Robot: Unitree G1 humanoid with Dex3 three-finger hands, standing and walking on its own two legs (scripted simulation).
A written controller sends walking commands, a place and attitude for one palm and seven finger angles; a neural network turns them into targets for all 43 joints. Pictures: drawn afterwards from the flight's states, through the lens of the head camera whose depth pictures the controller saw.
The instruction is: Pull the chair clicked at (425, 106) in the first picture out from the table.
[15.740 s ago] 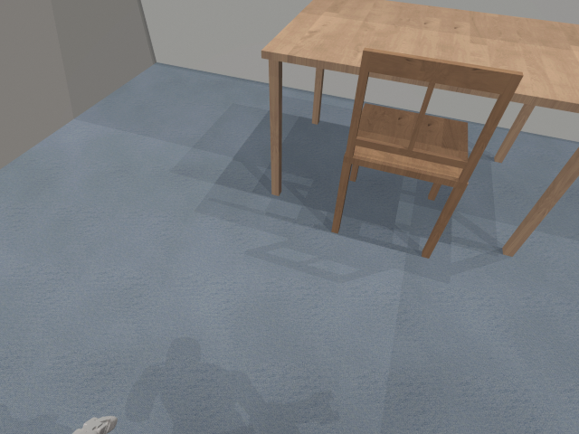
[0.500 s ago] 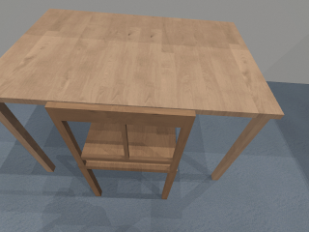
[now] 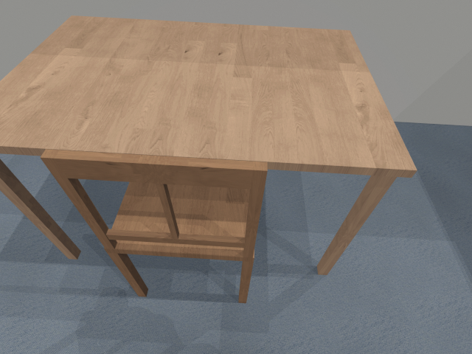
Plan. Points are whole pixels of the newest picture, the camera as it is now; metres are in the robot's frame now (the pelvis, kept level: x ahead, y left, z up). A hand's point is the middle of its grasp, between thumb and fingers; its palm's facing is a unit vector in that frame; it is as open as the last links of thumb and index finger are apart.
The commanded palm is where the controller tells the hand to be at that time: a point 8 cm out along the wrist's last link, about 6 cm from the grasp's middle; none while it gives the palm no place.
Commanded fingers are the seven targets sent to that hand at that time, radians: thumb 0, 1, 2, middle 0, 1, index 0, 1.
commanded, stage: come to a stop and stand still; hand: left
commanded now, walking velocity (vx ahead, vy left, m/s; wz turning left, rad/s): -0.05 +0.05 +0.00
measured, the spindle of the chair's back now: (169, 211) +0.44 +0.19 -0.12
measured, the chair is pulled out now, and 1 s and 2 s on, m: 0.00 0.00 0.00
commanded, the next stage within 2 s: look again from close up in 1.28 s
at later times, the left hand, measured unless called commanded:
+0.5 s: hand out of the picture +0.01 +0.23 -0.17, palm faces +0.01 -0.97 -0.23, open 7.4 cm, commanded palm none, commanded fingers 0.00 0.90 0.90 -0.20 -0.30 -0.20 -0.30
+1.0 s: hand out of the picture -0.06 +0.25 -0.18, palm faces +0.03 -0.99 -0.14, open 7.4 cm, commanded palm none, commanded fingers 0.00 0.90 0.90 -0.20 -0.30 -0.20 -0.30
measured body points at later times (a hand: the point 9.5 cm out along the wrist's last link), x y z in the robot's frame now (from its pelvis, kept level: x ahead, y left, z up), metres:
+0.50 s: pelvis -0.04 +0.05 +0.00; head -0.04 +0.05 +0.45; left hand +0.01 +0.28 -0.15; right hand -0.03 -0.18 -0.16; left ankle -0.03 +0.11 -0.73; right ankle -0.06 -0.04 -0.73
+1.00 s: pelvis -0.03 +0.09 +0.01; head -0.02 +0.12 +0.46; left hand -0.06 +0.30 -0.16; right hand -0.02 -0.14 -0.14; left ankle -0.03 +0.11 -0.73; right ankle -0.06 -0.04 -0.73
